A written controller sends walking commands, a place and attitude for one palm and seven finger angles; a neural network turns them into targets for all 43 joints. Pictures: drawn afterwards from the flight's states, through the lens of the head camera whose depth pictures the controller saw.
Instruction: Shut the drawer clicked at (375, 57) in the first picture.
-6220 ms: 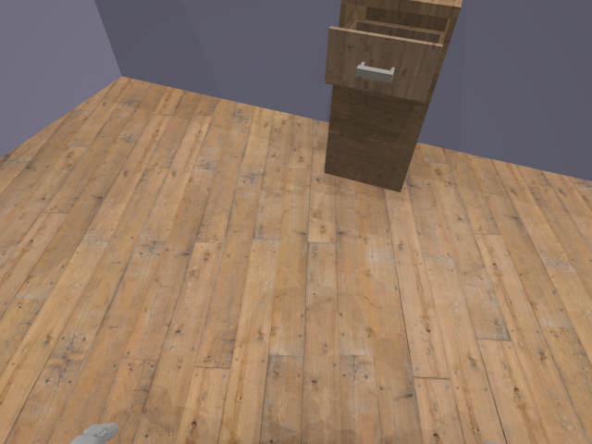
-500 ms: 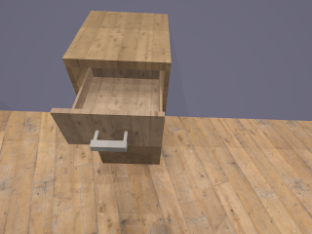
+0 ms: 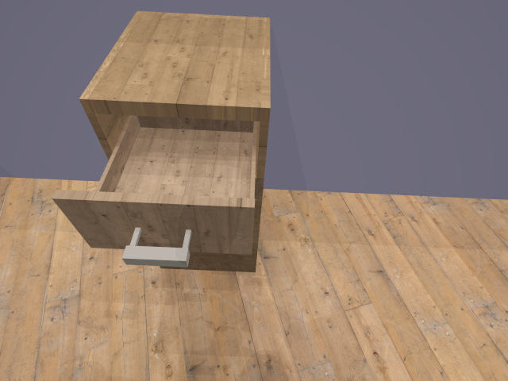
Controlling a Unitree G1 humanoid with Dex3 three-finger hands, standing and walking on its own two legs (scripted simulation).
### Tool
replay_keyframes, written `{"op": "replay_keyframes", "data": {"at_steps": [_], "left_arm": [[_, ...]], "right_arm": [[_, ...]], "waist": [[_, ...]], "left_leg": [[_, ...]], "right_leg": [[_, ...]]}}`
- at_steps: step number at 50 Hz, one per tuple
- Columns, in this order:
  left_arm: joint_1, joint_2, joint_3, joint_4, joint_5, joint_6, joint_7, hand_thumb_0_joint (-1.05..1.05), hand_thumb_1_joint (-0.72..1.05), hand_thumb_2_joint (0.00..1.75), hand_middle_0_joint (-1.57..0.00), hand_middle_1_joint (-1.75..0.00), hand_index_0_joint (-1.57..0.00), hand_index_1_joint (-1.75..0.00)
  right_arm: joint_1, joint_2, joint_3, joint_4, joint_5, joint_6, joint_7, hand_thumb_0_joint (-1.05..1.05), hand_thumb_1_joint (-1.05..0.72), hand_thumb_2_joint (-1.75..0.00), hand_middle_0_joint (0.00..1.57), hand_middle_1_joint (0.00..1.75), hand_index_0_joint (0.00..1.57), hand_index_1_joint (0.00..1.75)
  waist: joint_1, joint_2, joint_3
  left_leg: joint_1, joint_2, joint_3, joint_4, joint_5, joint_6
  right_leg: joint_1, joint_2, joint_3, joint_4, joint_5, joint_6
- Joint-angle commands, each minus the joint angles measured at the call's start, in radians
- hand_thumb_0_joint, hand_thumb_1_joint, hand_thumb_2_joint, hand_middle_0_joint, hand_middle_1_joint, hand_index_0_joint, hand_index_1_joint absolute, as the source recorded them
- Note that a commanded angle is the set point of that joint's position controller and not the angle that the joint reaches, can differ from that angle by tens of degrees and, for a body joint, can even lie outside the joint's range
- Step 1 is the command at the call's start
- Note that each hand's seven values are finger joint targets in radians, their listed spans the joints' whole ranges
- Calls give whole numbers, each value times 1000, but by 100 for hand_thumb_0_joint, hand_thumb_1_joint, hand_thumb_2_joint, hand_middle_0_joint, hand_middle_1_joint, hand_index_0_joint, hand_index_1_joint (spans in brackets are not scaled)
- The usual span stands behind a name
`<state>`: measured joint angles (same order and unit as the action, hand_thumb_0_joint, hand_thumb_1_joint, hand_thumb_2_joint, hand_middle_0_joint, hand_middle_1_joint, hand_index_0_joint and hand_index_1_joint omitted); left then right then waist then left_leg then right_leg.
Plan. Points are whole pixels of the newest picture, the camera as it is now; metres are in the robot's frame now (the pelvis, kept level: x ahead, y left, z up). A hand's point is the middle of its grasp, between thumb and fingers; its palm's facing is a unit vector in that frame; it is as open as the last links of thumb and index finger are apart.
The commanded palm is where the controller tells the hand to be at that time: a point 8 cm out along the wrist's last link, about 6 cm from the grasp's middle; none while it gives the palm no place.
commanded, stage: come to a stop and stand still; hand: left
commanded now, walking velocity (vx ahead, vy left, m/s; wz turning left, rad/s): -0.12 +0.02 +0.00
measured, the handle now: (159, 245) +0.35 +0.21 -0.06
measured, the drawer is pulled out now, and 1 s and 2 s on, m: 0.23 0.23 0.23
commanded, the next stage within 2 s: look again from close up in 0.68 s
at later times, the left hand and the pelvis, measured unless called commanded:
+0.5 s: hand out of the picture +0.03 +0.20 -0.17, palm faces +0.00 -0.97 -0.24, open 7.4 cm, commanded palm none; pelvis -0.02 +0.01 +0.00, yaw +0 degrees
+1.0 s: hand out of the picture -0.02 +0.17 -0.16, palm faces +0.02 -0.98 -0.21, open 7.4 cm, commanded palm none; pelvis -0.01 -0.01 +0.01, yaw +1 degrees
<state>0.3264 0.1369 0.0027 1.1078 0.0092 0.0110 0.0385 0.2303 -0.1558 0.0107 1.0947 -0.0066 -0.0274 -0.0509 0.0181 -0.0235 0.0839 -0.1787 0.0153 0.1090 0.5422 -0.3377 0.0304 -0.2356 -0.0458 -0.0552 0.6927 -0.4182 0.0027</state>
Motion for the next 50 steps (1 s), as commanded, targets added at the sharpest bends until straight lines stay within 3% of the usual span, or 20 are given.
{"op": "replay_keyframes", "data": {"at_steps": [1,2,5,8,9,11,14,15,16,17,18,19,21,22,25,28,30,32,37,50], "left_arm": [[115,120,23,-41,11,-29,6,0,90,90,-20,-30,-20,-30],[88,147,24,-55,10,-27,3,0,90,90,-20,-30,-20,-30],[50,171,32,-74,11,-30,8,0,90,90,-20,-30,-20,-30],[32,183,41,-90,11,-24,14,0,90,90,-20,-30,-20,-30],[17,186,42,-98,12,-19,16,0,90,90,-20,-30,-20,-30],[-24,193,49,-122,10,-10,15,0,90,90,-20,-30,-20,-30],[-73,154,43,-158,8,2,8,0,90,90,-20,-30,-20,-30],[-78,142,40,-157,8,4,7,0,90,90,-20,-30,-20,-30],[46,162,26,-95,-1,-15,40,0,90,90,-20,-30,-20,-30],[-19,222,34,-149,8,-33,28,0,90,90,-20,-30,-20,-30],[-76,222,31,-165,6,-39,20,0,90,90,-20,-30,-20,-30],[-106,212,30,-189,11,-40,15,0,90,90,-20,-30,-20,-30],[-102,185,21,-192,5,-21,7,0,90,90,-20,-30,-20,-30],[-90,175,15,-184,5,-15,4,0,90,90,-20,-30,-20,-30],[-81,162,10,-172,7,-9,-4,0,90,90,-20,-30,-20,-30],[-72,162,7,-165,7,-7,-8,0,90,90,-20,-30,-20,-30],[-62,166,7,-158,7,-10,-9,0,90,90,-20,-30,-20,-30],[-49,162,5,-144,6,-15,-10,0,90,90,-20,-30,-20,-30],[-40,162,1,-111,2,-25,-10,0,90,90,-20,-30,-20,-30],[-17,140,-5,-24,0,-40,-4,0,90,90,-20,-30,-20,-30]], "right_arm": [[38,-106,-35,-52,8,3,6,0,-90,-90,20,30,20,30],[56,-91,-38,-54,5,9,12,0,-90,-90,20,30,20,30],[65,-61,-36,-45,-1,28,16,0,-90,-90,20,30,20,30],[61,-62,-41,-58,-1,35,17,0,-90,-90,20,30,20,30],[55,-60,-40,-60,-1,37,17,0,-90,-90,20,30,20,30],[64,-71,-42,-63,-4,38,18,0,-90,-90,20,30,20,30],[58,-113,-46,-71,-11,28,20,0,-90,-90,20,30,20,30],[44,-124,-43,-79,-11,25,20,0,-90,-90,20,30,20,30],[-75,-168,-57,-166,11,12,25,0,-90,-90,20,30,20,30],[10,-100,-53,-188,2,19,36,0,-90,-90,20,30,20,30],[63,-87,-44,-181,-1,24,40,0,-90,-90,20,30,20,30],[89,-85,-44,-181,-7,22,44,0,-90,-90,20,30,20,30],[69,-122,-40,-191,-13,13,42,0,-90,-90,20,30,20,30],[54,-136,-38,-199,-11,12,39,0,-90,-90,20,30,20,30],[42,-152,-32,-206,-10,14,38,0,-90,-90,20,30,20,30],[52,-157,-31,-191,-13,16,42,0,-90,-90,20,30,20,30],[57,-160,-28,-177,-13,11,42,0,-90,-90,20,30,20,30],[64,-159,-24,-162,-12,9,42,0,-90,-90,20,30,20,30],[85,-145,-13,-114,-8,0,39,0,-90,-90,20,30,20,30],[102,-101,-2,-6,-4,-5,28,0,-90,-90,20,30,20,30]], "waist": [[9,-25,-76],[-8,-21,-76],[-11,-151,-93],[-1,-157,-114],[-1,-138,-108],[-12,-80,-104],[-7,129,-84],[-1,144,-75],[37,139,-46],[-19,45,-124],[-50,-19,-162],[-57,32,-166],[-32,171,-92],[-19,159,-65],[-11,59,10],[-15,42,40],[-11,66,14],[-11,26,-9],[-15,6,-44],[-16,9,-42]], "left_leg": [[-46,98,-88,-55,396,15],[-59,63,-75,-68,219,-3],[-66,32,-40,6,153,-30],[-113,27,-40,33,46,-40],[-110,28,-38,15,46,-42],[-47,47,-50,-44,223,-37],[-2,146,-146,-139,502,24],[-32,161,-168,-162,508,45],[-56,163,-102,86,559,1],[-91,67,-76,64,191,-25],[-60,56,-71,9,56,-27],[-25,49,-65,-41,99,-27],[-61,115,-157,-119,221,13],[-96,132,-180,-155,207,28],[-154,120,-182,-208,54,29],[-168,103,-184,-261,-103,22],[-148,105,-187,-275,-74,23],[-122,100,-175,-267,-50,22],[-53,90,-145,-231,102,16],[16,88,-112,-199,263,-1]], "right_leg": [[85,-97,118,-226,569,-30],[65,-154,142,-218,630,-60],[90,-199,162,-218,855,-92],[146,-226,171,-205,949,-126],[141,-229,167,-203,930,-135],[77,-197,140,-186,773,-113],[0,-57,36,-135,362,-25],[16,-38,21,-134,266,-14],[-15,-115,116,-233,486,-29],[30,-180,193,-242,482,-80],[18,-188,181,-247,363,-105],[10,-158,152,-217,351,-105],[-24,-55,60,-164,189,-51],[-9,-29,34,-166,130,-36],[-6,-27,46,-207,104,-31],[-27,-38,63,-240,64,-34],[-8,-40,58,-236,95,-32],[0,-49,66,-252,108,-31],[16,-67,77,-276,177,-28],[47,-84,73,-298,339,-34]]}}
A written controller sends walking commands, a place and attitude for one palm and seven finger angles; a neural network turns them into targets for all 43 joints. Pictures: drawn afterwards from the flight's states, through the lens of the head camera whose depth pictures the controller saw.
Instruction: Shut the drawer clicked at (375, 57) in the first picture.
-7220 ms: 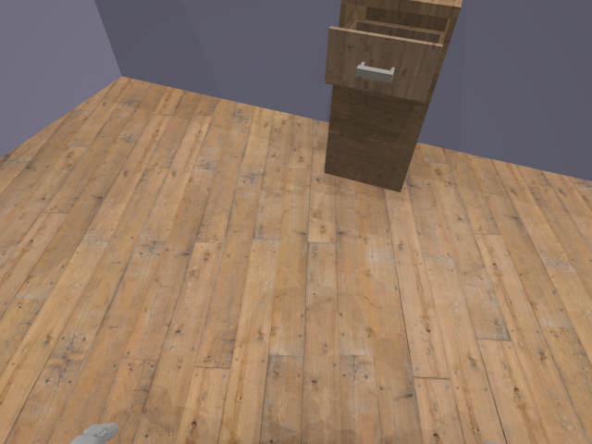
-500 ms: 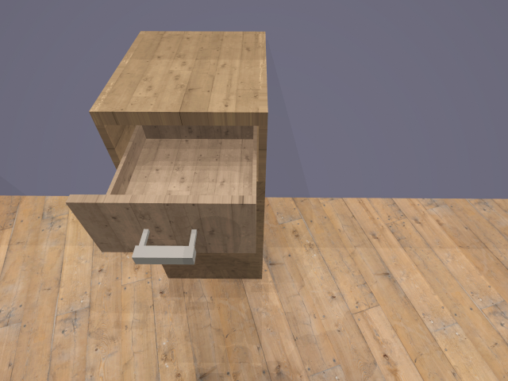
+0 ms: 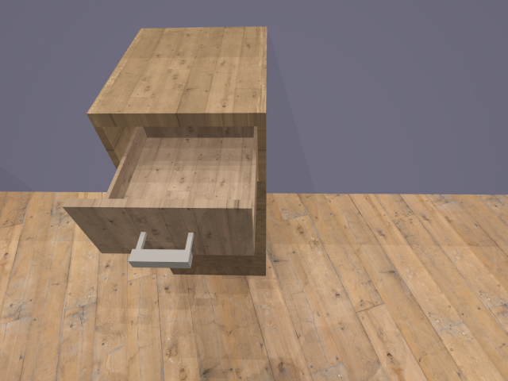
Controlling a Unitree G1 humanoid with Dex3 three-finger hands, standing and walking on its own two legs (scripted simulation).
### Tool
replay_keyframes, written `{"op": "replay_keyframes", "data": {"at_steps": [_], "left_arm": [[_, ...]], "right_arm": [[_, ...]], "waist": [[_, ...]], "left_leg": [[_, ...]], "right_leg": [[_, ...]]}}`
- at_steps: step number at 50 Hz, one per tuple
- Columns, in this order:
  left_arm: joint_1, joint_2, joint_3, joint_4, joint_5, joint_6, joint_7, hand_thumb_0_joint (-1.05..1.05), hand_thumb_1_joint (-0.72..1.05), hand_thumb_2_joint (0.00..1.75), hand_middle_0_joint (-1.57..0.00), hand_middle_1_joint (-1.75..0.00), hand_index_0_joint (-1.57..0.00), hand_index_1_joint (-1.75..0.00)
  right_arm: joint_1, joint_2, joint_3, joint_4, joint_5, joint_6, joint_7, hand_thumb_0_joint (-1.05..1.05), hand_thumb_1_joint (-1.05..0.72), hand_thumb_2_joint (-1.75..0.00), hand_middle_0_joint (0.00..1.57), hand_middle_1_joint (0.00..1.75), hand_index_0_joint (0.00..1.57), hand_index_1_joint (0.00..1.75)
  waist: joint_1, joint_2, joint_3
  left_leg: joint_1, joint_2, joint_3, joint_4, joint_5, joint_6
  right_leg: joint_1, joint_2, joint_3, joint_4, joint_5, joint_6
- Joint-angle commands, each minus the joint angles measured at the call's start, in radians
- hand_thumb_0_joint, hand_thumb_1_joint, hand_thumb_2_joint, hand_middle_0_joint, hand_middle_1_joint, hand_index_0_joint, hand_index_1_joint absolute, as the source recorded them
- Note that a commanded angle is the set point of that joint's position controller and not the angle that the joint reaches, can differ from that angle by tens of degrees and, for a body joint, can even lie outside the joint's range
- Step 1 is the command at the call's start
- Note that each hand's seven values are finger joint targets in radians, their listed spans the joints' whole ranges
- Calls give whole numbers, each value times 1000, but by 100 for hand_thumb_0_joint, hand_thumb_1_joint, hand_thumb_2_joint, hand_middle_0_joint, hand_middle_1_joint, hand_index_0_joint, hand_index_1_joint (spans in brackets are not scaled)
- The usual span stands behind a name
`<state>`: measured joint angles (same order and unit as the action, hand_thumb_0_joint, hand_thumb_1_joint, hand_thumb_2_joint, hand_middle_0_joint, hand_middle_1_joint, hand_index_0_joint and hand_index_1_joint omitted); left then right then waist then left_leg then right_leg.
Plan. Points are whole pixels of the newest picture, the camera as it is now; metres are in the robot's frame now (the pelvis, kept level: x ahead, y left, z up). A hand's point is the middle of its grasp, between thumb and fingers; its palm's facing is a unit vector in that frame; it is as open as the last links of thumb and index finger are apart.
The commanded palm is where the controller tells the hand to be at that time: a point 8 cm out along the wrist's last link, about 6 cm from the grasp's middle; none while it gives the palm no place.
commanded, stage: look again from close up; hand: left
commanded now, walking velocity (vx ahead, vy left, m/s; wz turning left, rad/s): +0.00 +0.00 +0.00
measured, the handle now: (164, 248) +0.36 +0.21 -0.07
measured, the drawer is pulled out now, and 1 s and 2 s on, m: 0.23 0.23 0.23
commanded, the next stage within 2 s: raise the hand and make a fist in 0.32 s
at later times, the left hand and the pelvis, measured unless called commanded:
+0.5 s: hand out of the picture +0.07 +0.16 -0.14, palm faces +0.17 -0.96 -0.24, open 7.2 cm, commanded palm +0.11 +0.20 -0.07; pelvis +0.01 -0.03 +0.00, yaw +0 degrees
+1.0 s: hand (152, 380) +0.13 +0.16 -0.04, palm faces +0.08 -1.00 -0.03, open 5.1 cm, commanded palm +0.12 +0.21 -0.03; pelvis -0.04 -0.03 -0.09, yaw +3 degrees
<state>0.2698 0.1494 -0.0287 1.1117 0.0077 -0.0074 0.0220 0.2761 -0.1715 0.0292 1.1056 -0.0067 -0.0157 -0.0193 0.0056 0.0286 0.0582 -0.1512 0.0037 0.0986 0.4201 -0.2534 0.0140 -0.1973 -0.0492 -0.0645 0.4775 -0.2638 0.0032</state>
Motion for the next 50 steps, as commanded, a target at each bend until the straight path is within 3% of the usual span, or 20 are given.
{"op": "replay_keyframes", "data": {"at_steps": [1,20,21,22,23,24,25,26,27,28,29,31,32,34,35,40,43,44,47,50], "left_arm": [[45,126,27,-22,1,-23,13,0,90,90,-20,-30,-20,-30],[51,112,32,-2,1,-27,14,0,90,90,-20,-30,-20,-30],[136,138,42,30,13,-45,57,0,90,90,-20,-30,-20,-30],[-610,325,134,-1479,-200,-281,29,0,90,90,-22,-32,-22,-32],[-133,261,134,-1202,-109,-236,73,0,90,90,-24,-34,-24,-34],[112,44,23,-1067,-145,-103,105,0,90,90,-26,-37,-26,-37],[86,-24,-8,-1055,-168,-100,79,0,90,90,-28,-39,-28,-39],[2,31,34,-1107,-178,-151,59,0,90,90,-30,-41,-30,-41],[29,75,95,-1068,-174,-209,31,0,90,90,-32,-43,-32,-43],[130,40,109,-987,-180,-267,-8,0,90,90,-34,-45,-34,-45],[274,23,129,-950,-187,-331,-54,0,90,90,-36,-47,-36,-47],[424,-27,130,-926,-224,-473,-170,0,90,90,-40,-52,-40,-52],[432,-23,140,-936,-242,-550,-233,0,90,90,-42,-54,-42,-54],[425,60,219,-954,-251,-681,-348,0,90,90,-46,-58,-46,-58],[430,93,250,-991,-258,-688,-368,0,90,90,-48,-60,-48,-60],[180,125,230,-1286,-281,-555,-314,0,90,90,-58,-71,-58,-71],[94,129,205,-1444,-250,-581,-255,0,90,90,-64,-78,-64,-78],[34,130,176,-1498,-245,-593,-254,0,90,90,-66,-80,-66,-80],[29,114,137,-1446,-245,-583,-290,0,90,90,-72,-86,-72,-86],[23,127,125,-1384,-256,-499,-329,0,90,90,-78,-93,-78,-93]], "right_arm": [[57,-80,-21,-12,-4,-18,-5,0,-90,-90,20,30,20,30],[58,-61,-20,16,-6,-13,-13,0,-90,-90,20,30,20,30],[-39,-98,-38,-49,6,-21,-4,0,-90,-90,20,30,20,30],[-16,-266,-55,-383,55,-175,-55,0,-90,-90,20,30,20,30],[-82,-185,-52,-343,23,-252,-85,0,-90,-90,20,30,20,30],[-98,-151,-64,-359,52,-285,-79,0,-90,-90,20,30,20,30],[-63,-176,-63,-327,59,-289,-75,0,-90,-90,20,30,20,30],[-87,-202,-83,-387,47,-311,-72,0,-90,-90,20,30,20,30],[-71,-218,-100,-405,26,-323,-67,0,-90,-90,20,30,20,30],[-77,-208,-109,-438,14,-331,-61,0,-90,-90,20,30,20,30],[-100,-199,-118,-479,15,-341,-45,0,-90,-90,20,30,20,30],[-140,-179,-125,-544,11,-347,-13,0,-90,-90,20,30,20,30],[-153,-178,-130,-567,12,-345,1,0,-90,-90,20,30,20,30],[-162,-185,-142,-603,15,-339,30,0,-90,-90,20,30,20,30],[-181,-187,-145,-645,18,-326,34,0,-90,-90,20,30,20,30],[-198,-176,-129,-775,38,-256,-7,0,-90,-90,20,30,20,30],[-123,-163,-116,-769,33,-253,-27,0,-90,-90,20,30,20,30],[-110,-168,-107,-766,25,-254,-32,0,-90,-90,20,30,20,30],[-99,-170,-89,-736,28,-273,-41,0,-90,-90,20,30,20,30],[-116,-180,-71,-730,40,-287,-48,0,-90,-90,20,30,20,30]], "waist": [[-3,-35,-26],[0,-30,-7],[34,-148,0],[-80,64,-475],[12,241,-483],[-7,185,-293],[-41,12,-154],[-65,-87,-55],[-70,-177,-80],[-48,-253,-78],[8,-201,-107],[59,-264,-178],[63,-262,-201],[69,-139,-250],[81,-123,-302],[29,-52,-311],[-15,18,-354],[-42,-4,-369],[-59,36,-350],[-51,38,-336]], "left_leg": [[-4,100,-98,-75,190,15],[10,105,-88,-79,203,0],[-116,113,-50,172,191,-28],[153,0,-58,17,291,24],[187,12,-38,4,418,29],[66,27,-71,20,428,3],[-1,25,-77,55,347,10],[-79,9,-94,99,237,22],[-135,-1,-90,143,162,25],[-219,-7,-91,187,109,18],[-270,-17,-80,222,105,7],[-418,-25,-71,319,81,-14],[-485,-30,-67,369,65,-21],[-560,-36,-67,467,57,-30],[-582,-42,-50,492,49,-22],[-636,-37,-56,541,-117,6],[-594,-10,-80,579,-71,18],[-596,-2,-92,599,-66,22],[-606,5,-110,605,-88,18],[-610,5,-126,572,-133,16]], "right_leg": [[16,-82,83,-82,202,-35],[43,-79,76,-110,269,-44],[66,-146,146,-89,778,4],[139,-54,104,-11,611,-28],[130,9,65,26,384,-49],[25,19,7,16,255,-42],[-60,26,-22,5,255,-23],[-155,26,-25,12,212,-7],[-224,28,-33,30,129,2],[-275,29,-30,68,66,7],[-262,26,-16,118,73,-4],[-271,23,5,240,118,-5],[-282,16,21,295,155,-4],[-314,-5,76,383,212,-19],[-305,-10,91,400,190,-20],[-425,5,148,358,-182,-17],[-456,23,122,394,-117,-23],[-482,33,109,416,-98,-20],[-519,41,87,416,-125,-24],[-510,42,77,388,-200,-23]]}}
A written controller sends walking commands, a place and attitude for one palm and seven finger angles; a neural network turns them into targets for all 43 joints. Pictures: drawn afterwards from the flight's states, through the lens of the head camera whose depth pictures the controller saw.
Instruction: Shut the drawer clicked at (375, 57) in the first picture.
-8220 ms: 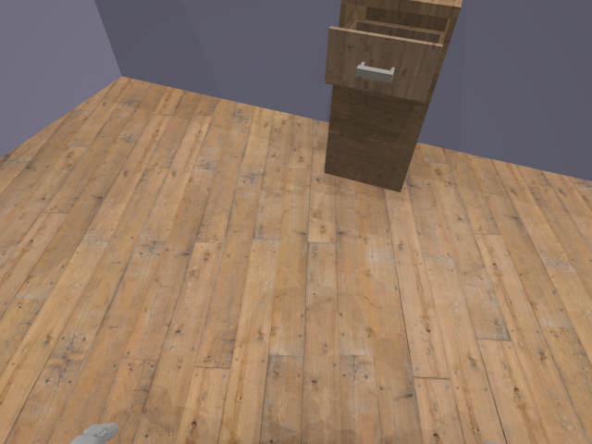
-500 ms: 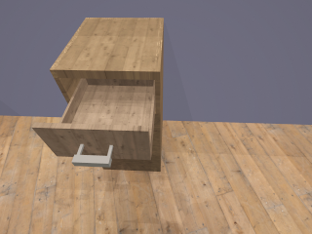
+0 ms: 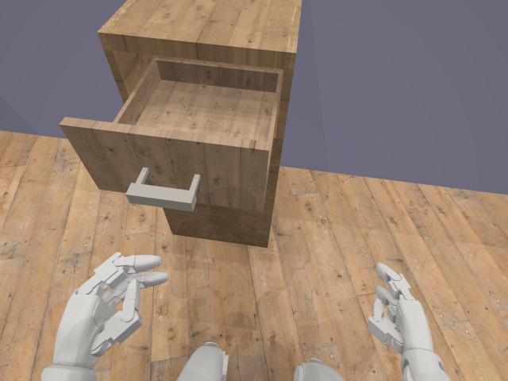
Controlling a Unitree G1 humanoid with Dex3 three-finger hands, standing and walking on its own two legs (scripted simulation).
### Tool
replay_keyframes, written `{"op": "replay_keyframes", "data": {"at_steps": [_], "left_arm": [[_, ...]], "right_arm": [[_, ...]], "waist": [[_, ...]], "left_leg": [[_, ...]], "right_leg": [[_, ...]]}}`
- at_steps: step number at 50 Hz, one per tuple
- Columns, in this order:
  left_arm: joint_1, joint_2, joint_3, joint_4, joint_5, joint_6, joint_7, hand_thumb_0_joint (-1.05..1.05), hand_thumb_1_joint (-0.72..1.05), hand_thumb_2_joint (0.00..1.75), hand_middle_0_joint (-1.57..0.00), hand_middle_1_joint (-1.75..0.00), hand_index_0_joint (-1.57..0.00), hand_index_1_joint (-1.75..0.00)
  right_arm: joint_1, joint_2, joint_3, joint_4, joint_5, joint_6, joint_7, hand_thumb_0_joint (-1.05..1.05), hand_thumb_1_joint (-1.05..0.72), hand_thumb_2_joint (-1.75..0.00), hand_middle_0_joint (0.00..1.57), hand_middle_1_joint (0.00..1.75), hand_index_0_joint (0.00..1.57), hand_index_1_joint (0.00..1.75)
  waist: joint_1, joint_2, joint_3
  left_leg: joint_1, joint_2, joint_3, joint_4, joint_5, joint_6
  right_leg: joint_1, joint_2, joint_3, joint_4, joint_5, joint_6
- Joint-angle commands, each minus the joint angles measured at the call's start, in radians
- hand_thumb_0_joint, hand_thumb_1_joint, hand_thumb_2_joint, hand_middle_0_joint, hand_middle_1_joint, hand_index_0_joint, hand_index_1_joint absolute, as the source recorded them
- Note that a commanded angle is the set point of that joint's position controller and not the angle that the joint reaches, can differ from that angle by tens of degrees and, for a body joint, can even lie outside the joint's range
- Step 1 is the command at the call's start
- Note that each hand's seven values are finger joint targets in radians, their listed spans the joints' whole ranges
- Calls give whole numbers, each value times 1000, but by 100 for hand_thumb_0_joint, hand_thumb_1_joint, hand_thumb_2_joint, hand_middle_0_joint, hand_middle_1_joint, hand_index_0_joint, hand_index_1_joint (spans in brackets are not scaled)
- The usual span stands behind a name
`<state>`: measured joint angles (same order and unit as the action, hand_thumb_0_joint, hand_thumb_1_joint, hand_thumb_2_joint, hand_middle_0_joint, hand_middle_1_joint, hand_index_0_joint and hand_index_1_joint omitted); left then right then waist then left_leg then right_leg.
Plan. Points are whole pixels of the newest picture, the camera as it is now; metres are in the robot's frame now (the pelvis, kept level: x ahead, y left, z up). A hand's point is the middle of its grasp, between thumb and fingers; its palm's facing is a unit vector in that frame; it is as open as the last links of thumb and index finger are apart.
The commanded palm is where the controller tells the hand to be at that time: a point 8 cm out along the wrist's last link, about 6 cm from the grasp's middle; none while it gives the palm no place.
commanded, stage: raise the hand and make a fist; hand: left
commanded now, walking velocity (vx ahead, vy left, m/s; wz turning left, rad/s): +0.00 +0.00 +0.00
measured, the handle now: (166, 186) +0.42 +0.22 +0.03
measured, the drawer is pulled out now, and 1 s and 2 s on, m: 0.23 0.23 0.23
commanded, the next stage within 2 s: bring the fist close to the handle in 1.32 s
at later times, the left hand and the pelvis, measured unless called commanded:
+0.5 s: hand (144, 287) +0.21 +0.17 +0.09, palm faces -0.03 -1.00 -0.02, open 3.1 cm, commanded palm +0.19 +0.23 +0.10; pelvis +0.01 +0.03 +0.02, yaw -1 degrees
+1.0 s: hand (144, 267) +0.23 +0.17 +0.12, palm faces -0.01 -1.00 -0.06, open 3.2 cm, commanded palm +0.20 +0.22 +0.13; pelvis +0.04 +0.02 +0.04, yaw -1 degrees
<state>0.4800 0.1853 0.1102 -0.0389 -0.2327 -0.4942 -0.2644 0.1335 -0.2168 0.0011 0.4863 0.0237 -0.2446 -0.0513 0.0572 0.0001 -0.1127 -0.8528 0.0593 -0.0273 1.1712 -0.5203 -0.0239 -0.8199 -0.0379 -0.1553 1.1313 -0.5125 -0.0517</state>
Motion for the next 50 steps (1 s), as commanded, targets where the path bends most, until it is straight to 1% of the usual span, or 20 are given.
{"op": "replay_keyframes", "data": {"at_steps": [1,4,6,7,9,11,13,14,17,19,22,24,27,29,37,39,42,44,46,50], "left_arm": [[-143,97,-2,-211,-19,29,-45,0,90,90,-80,-95,-80,-95],[-86,124,58,-157,-22,137,-13,0,90,90,-86,-101,-86,-101],[-94,106,49,-247,-22,156,25,0,90,90,-90,-106,-90,-106],[-85,95,44,-261,-19,160,49,0,90,90,-92,-108,-92,-108],[-55,106,64,-253,-4,149,98,0,90,90,-96,-112,-96,-112],[-16,56,9,-294,9,120,120,0,90,90,-100,-117,-100,-117],[-3,65,8,-296,19,98,135,0,90,90,-104,-121,-104,-121],[7,77,14,-280,30,92,142,0,90,90,-106,-123,-106,-123],[9,43,-55,-365,43,66,143,0,90,90,-112,-130,-112,-130],[21,59,-56,-384,55,65,155,0,90,90,-116,-134,-116,-134],[29,44,-73,-424,58,68,167,0,90,90,-122,-140,-122,-140],[32,75,-42,-409,69,79,180,0,90,90,-126,-145,-126,-145],[52,24,-96,-448,69,98,175,0,90,90,-132,-151,-132,-151],[37,46,-83,-443,78,116,176,0,90,90,-136,-156,-136,-156],[75,34,-86,-490,70,169,154,0,90,90,-140,-160,-140,-160],[64,40,-82,-493,67,177,153,0,90,90,-140,-160,-140,-160],[66,45,-72,-515,61,181,148,0,90,90,-140,-160,-140,-160],[79,80,-27,-497,59,184,151,0,90,90,-140,-160,-140,-160],[86,67,-31,-509,49,182,142,0,90,90,-140,-160,-140,-160],[89,51,-39,-463,37,182,123,0,90,90,-140,-160,-140,-160]], "right_arm": [[22,-133,-43,-116,14,-59,-17,0,-90,-90,20,30,20,30],[-4,-127,-37,-125,18,-50,-22,0,-90,-90,20,30,20,30],[0,-118,-33,-137,15,-50,-18,0,-90,-90,20,30,20,30],[4,-111,-30,-137,12,-53,-16,0,-90,-90,20,30,20,30],[-4,-108,-32,-124,4,-53,-14,0,-90,-90,20,30,20,30],[14,-109,-33,-132,-2,-60,-3,0,-90,-90,20,30,20,30],[23,-116,-38,-128,-5,-62,2,0,-90,-90,20,30,20,30],[20,-121,-40,-124,-6,-58,4,0,-90,-90,20,30,20,30],[37,-128,-39,-140,-4,-66,12,0,-90,-90,20,30,20,30],[41,-133,-43,-141,-6,-64,11,0,-90,-90,20,30,20,30],[55,-131,-42,-155,-4,-55,13,0,-90,-90,20,30,20,30],[59,-134,-45,-150,-5,-39,10,0,-90,-90,20,30,20,30],[59,-126,-38,-177,-2,-28,16,0,-90,-90,20,30,20,30],[63,-129,-36,-175,-3,-15,14,0,-90,-90,20,30,20,30],[66,-114,-23,-195,2,5,15,0,-90,-90,20,30,20,30],[60,-115,-22,-190,0,7,14,0,-90,-90,20,30,20,30],[62,-112,-20,-193,3,7,13,0,-90,-90,20,30,20,30],[52,-113,-22,-180,4,9,9,0,-90,-90,20,30,20,30],[55,-109,-22,-181,9,4,8,0,-90,-90,20,30,20,30],[49,-114,-23,-167,10,-7,5,0,-90,-90,20,30,20,30]], "waist": [[-85,54,-175],[-54,-16,-172],[-39,39,-200],[-40,36,-193],[-34,-23,-170],[-36,9,-162],[-45,-3,-146],[-49,-39,-127],[-60,56,-136],[-64,16,-141],[-64,59,-135],[-65,6,-133],[-61,64,-139],[-67,27,-135],[-53,49,-141],[-58,17,-131],[-58,20,-129],[-50,9,-124],[-49,25,-129],[-58,-14,-93]], "left_leg": [[97,-53,-2,-201,127,51],[98,-55,-8,-253,117,50],[138,-60,-5,-286,133,47],[154,-58,-8,-302,138,45],[154,-52,-16,-319,151,46],[172,-55,-7,-329,166,43],[169,-54,-3,-329,155,42],[152,-51,-7,-333,146,43],[199,-52,-4,-340,149,41],[206,-47,-10,-338,173,44],[230,-47,-12,-345,188,39],[231,-43,-16,-345,210,41],[264,-46,-11,-352,249,36],[267,-44,-14,-354,266,40],[321,-44,-7,-364,358,37],[318,-43,-10,-364,368,39],[321,-48,-3,-372,348,39],[315,-49,-1,-375,342,41],[331,-51,5,-380,349,41],[311,-57,9,-383,315,43]], "right_leg": [[141,29,163,-282,30,32],[196,27,149,-320,-18,39],[216,22,131,-318,5,37],[213,25,112,-313,19,36],[216,33,90,-307,37,35],[211,31,79,-295,66,32],[199,30,79,-298,59,33],[198,33,75,-297,47,32],[179,30,67,-283,72,28],[185,33,64,-278,101,29],[183,34,59,-276,121,27],[195,39,57,-276,145,29],[213,37,55,-277,191,29],[228,40,55,-282,211,30],[284,38,52,-300,308,31],[296,39,54,-307,329,33],[311,36,58,-321,327,35],[329,36,65,-334,326,34],[340,33,67,-344,338,35],[338,32,74,-367,316,40]]}}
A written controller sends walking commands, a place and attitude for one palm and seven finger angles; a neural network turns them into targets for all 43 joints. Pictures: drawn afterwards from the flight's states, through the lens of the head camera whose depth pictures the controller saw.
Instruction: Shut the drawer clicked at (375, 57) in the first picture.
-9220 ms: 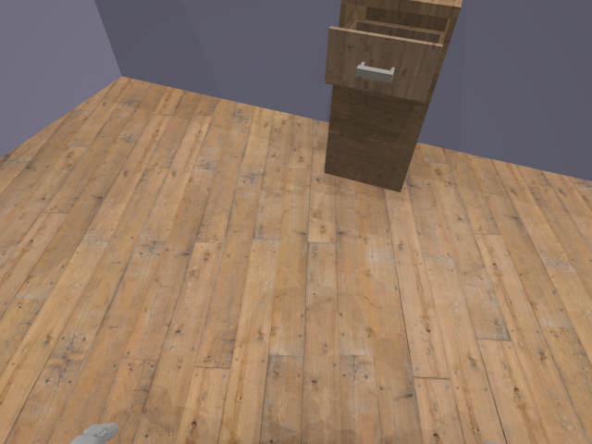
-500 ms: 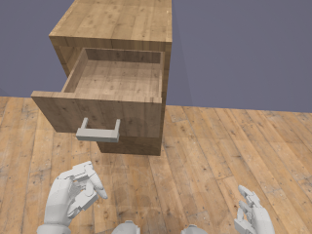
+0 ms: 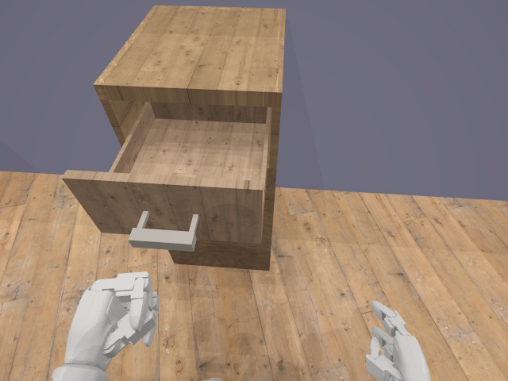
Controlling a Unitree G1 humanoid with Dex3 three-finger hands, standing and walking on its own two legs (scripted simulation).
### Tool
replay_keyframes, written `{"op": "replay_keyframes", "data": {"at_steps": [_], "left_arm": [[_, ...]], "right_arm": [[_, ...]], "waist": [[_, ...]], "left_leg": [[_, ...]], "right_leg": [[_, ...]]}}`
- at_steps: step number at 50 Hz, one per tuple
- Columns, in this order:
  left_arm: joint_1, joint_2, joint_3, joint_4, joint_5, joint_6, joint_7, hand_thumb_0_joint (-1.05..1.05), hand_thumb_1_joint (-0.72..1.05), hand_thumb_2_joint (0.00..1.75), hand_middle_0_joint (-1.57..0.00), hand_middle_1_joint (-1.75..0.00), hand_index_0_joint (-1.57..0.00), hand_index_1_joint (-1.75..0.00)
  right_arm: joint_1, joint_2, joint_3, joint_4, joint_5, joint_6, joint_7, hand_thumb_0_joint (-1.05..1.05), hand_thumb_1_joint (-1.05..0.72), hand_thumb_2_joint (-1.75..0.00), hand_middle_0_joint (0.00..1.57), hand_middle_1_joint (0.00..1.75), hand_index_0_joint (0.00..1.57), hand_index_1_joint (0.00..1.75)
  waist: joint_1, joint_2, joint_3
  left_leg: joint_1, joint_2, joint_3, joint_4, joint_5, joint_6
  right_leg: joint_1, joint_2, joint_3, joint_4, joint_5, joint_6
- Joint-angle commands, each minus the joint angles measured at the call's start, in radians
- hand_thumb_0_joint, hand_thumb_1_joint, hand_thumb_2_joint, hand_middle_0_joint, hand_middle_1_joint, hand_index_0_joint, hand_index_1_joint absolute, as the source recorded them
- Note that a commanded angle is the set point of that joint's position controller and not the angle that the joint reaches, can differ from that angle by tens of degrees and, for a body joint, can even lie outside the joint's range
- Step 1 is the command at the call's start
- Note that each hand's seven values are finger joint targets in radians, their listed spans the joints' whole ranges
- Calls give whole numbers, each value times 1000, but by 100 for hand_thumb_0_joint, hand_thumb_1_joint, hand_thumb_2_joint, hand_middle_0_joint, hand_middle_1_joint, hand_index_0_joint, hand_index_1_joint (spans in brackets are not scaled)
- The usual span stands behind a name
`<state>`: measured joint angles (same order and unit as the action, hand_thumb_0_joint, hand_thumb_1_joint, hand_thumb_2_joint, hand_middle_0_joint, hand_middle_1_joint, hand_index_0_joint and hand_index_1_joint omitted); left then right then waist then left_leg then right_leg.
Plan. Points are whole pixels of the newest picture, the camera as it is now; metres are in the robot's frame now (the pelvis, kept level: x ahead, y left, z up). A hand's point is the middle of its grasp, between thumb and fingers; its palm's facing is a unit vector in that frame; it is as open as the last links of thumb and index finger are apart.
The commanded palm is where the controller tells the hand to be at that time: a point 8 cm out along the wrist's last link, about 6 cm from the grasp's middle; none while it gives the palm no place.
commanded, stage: raise the hand and make a fist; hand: left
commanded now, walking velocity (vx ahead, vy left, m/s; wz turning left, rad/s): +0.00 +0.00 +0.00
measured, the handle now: (166, 228) +0.38 +0.20 -0.01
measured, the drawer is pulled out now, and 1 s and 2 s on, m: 0.23 0.23 0.23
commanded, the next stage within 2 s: bring the fist close to the handle in 0.32 s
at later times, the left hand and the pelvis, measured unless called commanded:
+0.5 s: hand (147, 319) +0.19 +0.15 +0.08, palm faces +0.01 -1.00 -0.06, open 3.2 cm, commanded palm +0.17 +0.21 +0.08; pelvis +0.00 -0.01 +0.01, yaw +0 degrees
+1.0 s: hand (168, 300) +0.23 +0.15 +0.03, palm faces -0.04 -1.00 -0.04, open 3.2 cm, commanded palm +0.21 +0.20 +0.03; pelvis -0.01 +0.00 -0.02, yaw +0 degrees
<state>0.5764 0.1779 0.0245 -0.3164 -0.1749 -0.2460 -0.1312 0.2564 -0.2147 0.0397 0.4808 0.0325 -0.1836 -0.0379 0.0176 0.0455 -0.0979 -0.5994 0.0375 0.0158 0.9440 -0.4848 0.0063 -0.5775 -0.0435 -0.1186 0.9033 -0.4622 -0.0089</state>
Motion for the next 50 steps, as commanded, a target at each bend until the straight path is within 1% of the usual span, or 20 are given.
{"op": "replay_keyframes", "data": {"at_steps": [1,4,6,10,14,17,19,21,24,28,31,33,34,36,39,43,44,46,49,50], "left_arm": [[-19,70,60,-195,-28,-73,-14,0,90,90,-140,-160,-140,-160],[19,102,108,-175,-33,-84,-20,0,90,90,-140,-160,-140,-160],[19,105,128,-160,-46,-96,-28,0,90,90,-140,-160,-140,-160],[-18,99,118,-158,-56,-126,-43,0,90,90,-140,-160,-140,-160],[-26,101,118,-119,-63,-127,-55,0,90,90,-140,-160,-140,-160],[-50,108,126,-120,-67,-127,-65,0,90,90,-140,-160,-140,-160],[-46,140,172,-92,-68,-124,-61,0,90,90,-140,-160,-140,-160],[-66,115,148,-101,-74,-123,-66,0,90,90,-140,-160,-140,-160],[-132,117,152,-12,-72,-125,-73,0,90,90,-140,-160,-140,-160],[-186,118,148,22,-74,-147,-92,0,90,90,-140,-160,-140,-160],[-227,93,109,5,-63,-165,-90,0,90,90,-140,-160,-140,-160],[-223,93,112,31,-59,-167,-81,0,90,90,-140,-160,-140,-160],[-232,101,119,59,-50,-165,-71,0,90,90,-140,-160,-140,-160],[-250,84,104,77,-43,-170,-64,0,90,90,-140,-160,-140,-160],[-239,116,148,113,-36,-173,-48,0,90,90,-140,-160,-140,-160],[-309,78,101,94,-32,-199,-44,0,90,90,-140,-160,-140,-160],[-312,90,106,108,-27,-202,-40,0,90,90,-140,-160,-140,-160],[-330,69,83,113,-24,-215,-39,0,90,90,-140,-160,-140,-160],[-369,94,105,163,-18,-220,-34,0,90,90,-140,-160,-140,-160],[-360,80,100,170,-17,-221,-35,0,90,90,-140,-160,-140,-160]], "right_arm": [[-72,-117,-63,-158,1,-73,-9,0,-90,-90,20,30,20,30],[-83,-116,-69,-146,1,-80,-11,0,-90,-90,20,30,20,30],[-77,-111,-73,-138,3,-81,-12,0,-90,-90,20,30,20,30],[-80,-114,-70,-123,4,-97,-14,0,-90,-90,20,30,20,30],[-88,-121,-72,-112,4,-109,-16,0,-90,-90,20,30,20,30],[-88,-121,-71,-113,6,-113,-18,0,-90,-90,20,30,20,30],[-96,-122,-74,-103,6,-110,-22,0,-90,-90,20,30,20,30],[-93,-118,-68,-109,7,-112,-21,0,-90,-90,20,30,20,30],[-94,-129,-65,-89,4,-111,-25,0,-90,-90,20,30,20,30],[-80,-135,-67,-88,2,-120,-24,0,-90,-90,20,30,20,30],[-73,-134,-66,-90,-2,-124,-17,0,-90,-90,20,30,20,30],[-71,-135,-69,-89,-4,-124,-15,0,-90,-90,20,30,20,30],[-76,-139,-68,-82,-9,-117,-14,0,-90,-90,20,30,20,30],[-70,-139,-71,-87,-10,-112,-10,0,-90,-90,20,30,20,30],[-72,-141,-76,-86,-13,-94,-6,0,-90,-90,20,30,20,30],[-65,-139,-76,-94,-16,-90,0,0,-90,-90,20,30,20,30],[-64,-143,-76,-92,-18,-86,1,0,-90,-90,20,30,20,30],[-62,-142,-78,-92,-19,-84,3,0,-90,-90,20,30,20,30],[-60,-149,-81,-84,-22,-76,2,0,-90,-90,20,30,20,30],[-59,-147,-83,-87,-22,-72,4,0,-90,-90,20,30,20,30]], "waist": [[-18,-51,-119],[-2,-43,-126],[-5,-73,-130],[-15,-24,-116],[-24,-76,-89],[-20,-48,-98],[-11,-80,-103],[-15,-46,-105],[-34,-93,-49],[-31,-51,-109],[-32,-12,-158],[-30,-21,-163],[-32,-52,-150],[-31,-42,-155],[-22,-63,-172],[-31,-5,-209],[-35,-40,-205],[-38,-18,-228],[-40,-56,-230],[-35,-39,-243]], "left_leg": [[61,-38,-33,-155,286,13],[58,-40,-25,-152,301,15],[53,-43,-19,-151,299,14],[67,-45,-18,-153,285,15],[51,-44,-21,-151,266,17],[57,-48,-17,-158,250,16],[48,-46,-18,-160,251,17],[59,-49,-15,-164,249,16],[28,-47,-22,-156,214,15],[36,-51,-21,-142,227,14],[61,-49,-25,-137,265,14],[49,-48,-26,-130,276,12],[25,-46,-31,-127,267,12],[13,-49,-29,-119,266,10],[-17,-46,-28,-106,275,10],[-16,-43,-29,-80,285,5],[-36,-40,-33,-72,283,8],[-38,-39,-32,-58,278,7],[-87,-37,-38,-36,260,8],[-84,-37,-36,-31,266,6]], "right_leg": [[106,34,43,-142,277,-3],[132,29,57,-154,295,-5],[143,27,65,-163,304,0],[125,27,71,-173,277,-2],[120,24,84,-193,258,5],[123,20,91,-201,230,5],[139,19,97,-210,220,5],[135,18,97,-212,224,6],[88,23,98,-219,165,7],[86,23,95,-188,188,3],[76,29,70,-146,248,-2],[67,31,62,-128,260,-3],[57,32,59,-123,248,-2],[43,31,59,-106,251,-3],[42,33,57,-86,259,-5],[-1,33,52,-46,264,-8],[-8,35,53,-41,256,-9],[-31,35,53,-23,250,-9],[-51,36,57,-2,230,-10],[-58,36,55,7,236,-11]]}}
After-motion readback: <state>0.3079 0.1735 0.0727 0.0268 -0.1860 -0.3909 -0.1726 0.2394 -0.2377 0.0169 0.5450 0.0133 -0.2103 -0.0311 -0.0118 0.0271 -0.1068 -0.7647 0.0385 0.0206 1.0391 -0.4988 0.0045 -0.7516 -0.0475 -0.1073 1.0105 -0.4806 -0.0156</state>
